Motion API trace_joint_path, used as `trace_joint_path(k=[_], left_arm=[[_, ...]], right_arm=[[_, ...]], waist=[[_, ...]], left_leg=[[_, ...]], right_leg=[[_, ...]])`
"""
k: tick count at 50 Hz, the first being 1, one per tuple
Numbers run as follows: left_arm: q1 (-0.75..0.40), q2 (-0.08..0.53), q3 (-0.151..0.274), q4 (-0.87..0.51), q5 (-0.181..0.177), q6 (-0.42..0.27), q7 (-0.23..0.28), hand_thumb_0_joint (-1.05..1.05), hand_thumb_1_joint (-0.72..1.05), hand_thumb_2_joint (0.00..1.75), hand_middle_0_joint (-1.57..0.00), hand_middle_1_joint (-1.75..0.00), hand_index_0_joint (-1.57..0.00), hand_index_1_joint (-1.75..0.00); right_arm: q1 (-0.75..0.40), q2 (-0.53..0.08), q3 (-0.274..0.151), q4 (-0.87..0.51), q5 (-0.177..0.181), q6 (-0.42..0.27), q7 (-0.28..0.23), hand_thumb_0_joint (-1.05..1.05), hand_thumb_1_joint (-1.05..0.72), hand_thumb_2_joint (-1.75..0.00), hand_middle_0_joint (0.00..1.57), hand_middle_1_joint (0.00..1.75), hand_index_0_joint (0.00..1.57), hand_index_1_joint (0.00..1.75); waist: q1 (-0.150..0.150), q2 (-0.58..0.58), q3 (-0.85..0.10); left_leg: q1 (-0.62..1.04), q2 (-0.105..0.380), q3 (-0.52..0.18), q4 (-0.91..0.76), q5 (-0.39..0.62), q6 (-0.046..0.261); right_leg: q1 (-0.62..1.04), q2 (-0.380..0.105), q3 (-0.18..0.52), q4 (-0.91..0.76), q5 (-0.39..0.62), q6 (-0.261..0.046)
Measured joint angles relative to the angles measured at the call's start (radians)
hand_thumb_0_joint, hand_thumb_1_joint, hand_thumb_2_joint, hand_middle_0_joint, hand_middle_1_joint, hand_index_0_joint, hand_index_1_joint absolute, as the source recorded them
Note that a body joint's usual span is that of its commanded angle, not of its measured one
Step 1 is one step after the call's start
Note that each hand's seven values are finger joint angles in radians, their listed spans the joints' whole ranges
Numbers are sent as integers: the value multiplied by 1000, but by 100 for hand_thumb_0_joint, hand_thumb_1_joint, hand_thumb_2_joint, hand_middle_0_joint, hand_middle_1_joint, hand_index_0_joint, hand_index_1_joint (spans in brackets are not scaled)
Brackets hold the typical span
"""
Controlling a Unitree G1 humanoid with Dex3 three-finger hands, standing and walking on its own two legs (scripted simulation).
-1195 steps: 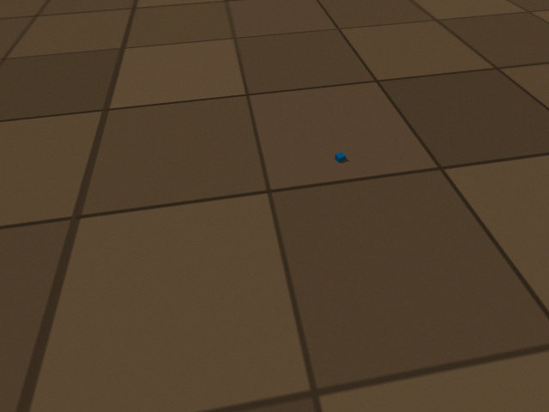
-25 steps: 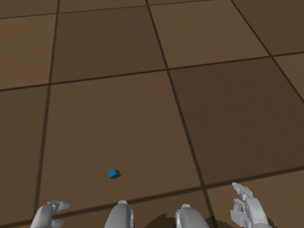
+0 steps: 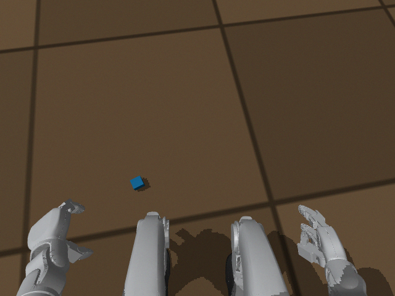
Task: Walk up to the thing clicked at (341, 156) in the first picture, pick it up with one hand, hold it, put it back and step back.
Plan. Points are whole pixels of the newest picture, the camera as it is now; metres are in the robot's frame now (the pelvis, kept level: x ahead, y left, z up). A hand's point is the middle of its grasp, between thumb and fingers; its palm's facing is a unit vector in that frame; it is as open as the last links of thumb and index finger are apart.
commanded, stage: rise first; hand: left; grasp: from above
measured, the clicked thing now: (137, 183) +0.43 +0.25 -0.53
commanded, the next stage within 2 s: approach in 1.60 s
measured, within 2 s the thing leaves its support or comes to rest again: neither
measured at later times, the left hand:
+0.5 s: hand (99, 202) +0.32 +0.31 -0.31, palm faces -0.38 -0.15 -0.91, open 10.5 cm
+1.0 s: hand (112, 190) +0.37 +0.29 -0.37, palm faces -0.36 -0.21 -0.91, open 11.4 cm
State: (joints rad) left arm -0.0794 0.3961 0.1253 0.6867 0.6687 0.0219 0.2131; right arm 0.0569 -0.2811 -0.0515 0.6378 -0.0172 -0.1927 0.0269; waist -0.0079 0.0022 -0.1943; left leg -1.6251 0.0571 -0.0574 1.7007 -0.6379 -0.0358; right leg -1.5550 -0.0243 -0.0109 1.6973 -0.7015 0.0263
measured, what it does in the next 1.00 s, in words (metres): lowers itself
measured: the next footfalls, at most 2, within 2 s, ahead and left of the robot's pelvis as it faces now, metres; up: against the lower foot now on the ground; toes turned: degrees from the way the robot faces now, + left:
none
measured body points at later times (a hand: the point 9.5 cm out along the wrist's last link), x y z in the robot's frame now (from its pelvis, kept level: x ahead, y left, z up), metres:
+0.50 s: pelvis -0.06 +0.00 -0.15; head +0.15 +0.02 +0.25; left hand +0.34 +0.31 -0.25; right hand +0.03 -0.27 -0.29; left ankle +0.06 +0.14 -0.51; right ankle +0.03 -0.14 -0.51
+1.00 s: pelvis -0.05 +0.00 -0.20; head +0.18 +0.03 +0.18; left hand +0.39 +0.30 -0.32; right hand +0.00 -0.26 -0.33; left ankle +0.06 +0.14 -0.51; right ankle +0.03 -0.14 -0.51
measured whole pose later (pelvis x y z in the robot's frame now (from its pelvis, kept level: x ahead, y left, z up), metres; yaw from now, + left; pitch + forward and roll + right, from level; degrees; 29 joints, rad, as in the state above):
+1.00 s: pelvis -0.05 +0.00 -0.20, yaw -6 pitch +33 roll -5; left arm -0.84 0.61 0.24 1.47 1.02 0.03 0.51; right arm 0.11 -0.25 0.02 0.85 -0.15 -0.18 0.16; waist -0.15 0.00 -0.07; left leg -2.29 0.06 -0.16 2.34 -0.64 -0.04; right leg -2.20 0.04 -0.03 2.31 -0.69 0.05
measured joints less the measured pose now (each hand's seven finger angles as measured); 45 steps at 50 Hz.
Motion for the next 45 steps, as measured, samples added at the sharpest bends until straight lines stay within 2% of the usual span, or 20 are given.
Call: trace_joint_path(k=[4,11,16,22,26,34,45], left_arm=[[-118,10,-8,74,85,-12,64,0,-9,59,-52,-65,-52,-66],[-326,44,4,235,219,-16,153,0,-4,58,-54,-63,-54,-63],[-435,85,10,351,283,-18,191,0,-1,56,-55,-61,-56,-61],[-517,128,18,471,344,-30,218,0,2,54,-55,-61,-57,-60],[-566,151,31,547,363,-33,239,0,1,55,-54,-60,-56,-59],[-665,183,58,679,357,-7,276,0,-5,60,-51,-62,-52,-61],[-749,199,94,772,341,18,298,0,-9,62,-48,-64,-49,-64]], right_arm=[[-21,-9,-7,36,-11,24,14,1,-92,-91,20,30,20,30],[-19,-3,0,97,-37,61,33,1,-91,-90,20,30,20,30],[4,15,5,137,-57,70,38,1,-91,-90,20,30,20,30],[40,28,17,167,-76,69,41,1,-90,-90,20,30,20,30],[62,29,28,182,-86,65,44,1,-90,-90,20,30,20,30],[74,24,46,201,-104,45,61,1,-89,-90,20,30,20,30],[58,28,69,215,-126,17,109,0,-90,-90,20,30,20,30]], waist=[[5,7,6],[6,10,38],[-14,7,60],[-56,2,75],[-82,-6,77],[-121,-10,84],[-140,-6,110]], left_leg=[[-138,4,-10,117,-11,-3],[-326,13,-34,285,-4,-9],[-411,14,-48,368,10,-9],[-478,11,-62,439,23,-7],[-513,8,-70,480,25,-6],[-579,0,-82,545,25,-3],[-643,2,-92,611,11,-1]], right_leg=[[-139,9,2,119,-12,0],[-329,29,-1,287,-3,-2],[-414,39,-5,366,15,-1],[-475,45,-9,431,29,2],[-506,47,-11,467,31,5],[-561,49,-15,524,28,8],[-623,59,-14,584,18,19]])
